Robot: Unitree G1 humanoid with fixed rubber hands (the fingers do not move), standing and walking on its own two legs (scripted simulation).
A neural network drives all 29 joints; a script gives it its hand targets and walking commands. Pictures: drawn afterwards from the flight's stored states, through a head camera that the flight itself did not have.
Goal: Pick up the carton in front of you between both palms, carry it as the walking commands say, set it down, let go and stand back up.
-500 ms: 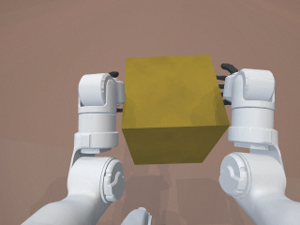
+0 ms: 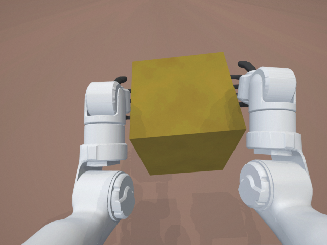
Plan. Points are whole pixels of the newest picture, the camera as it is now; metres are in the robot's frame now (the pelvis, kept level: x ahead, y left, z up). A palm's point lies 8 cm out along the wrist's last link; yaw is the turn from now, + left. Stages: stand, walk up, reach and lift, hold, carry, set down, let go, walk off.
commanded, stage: carry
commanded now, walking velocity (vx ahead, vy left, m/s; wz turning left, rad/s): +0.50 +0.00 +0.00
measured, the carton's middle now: (182, 121) +0.42 -0.02 +0.10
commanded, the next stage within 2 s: none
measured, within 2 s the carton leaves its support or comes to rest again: neither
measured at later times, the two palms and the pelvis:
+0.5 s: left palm (134, 21) +0.74 +0.12 +0.23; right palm (225, 20) +0.70 -0.16 +0.24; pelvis +0.33 +0.03 +0.06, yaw +0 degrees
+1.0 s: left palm (134, 7) +1.00 +0.16 +0.19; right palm (198, 4) +1.04 -0.12 +0.18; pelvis +0.66 -0.01 +0.08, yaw +2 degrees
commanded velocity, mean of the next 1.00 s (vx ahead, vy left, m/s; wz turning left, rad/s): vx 0.50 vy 0.00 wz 0.00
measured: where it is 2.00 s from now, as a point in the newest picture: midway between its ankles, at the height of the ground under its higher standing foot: (170, 122)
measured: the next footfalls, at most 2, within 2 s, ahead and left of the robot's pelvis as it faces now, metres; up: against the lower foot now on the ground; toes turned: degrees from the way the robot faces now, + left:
left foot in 0.28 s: +0.38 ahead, +0.11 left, +0.03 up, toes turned +4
right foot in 0.68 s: +0.62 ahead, -0.09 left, +0.03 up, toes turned -3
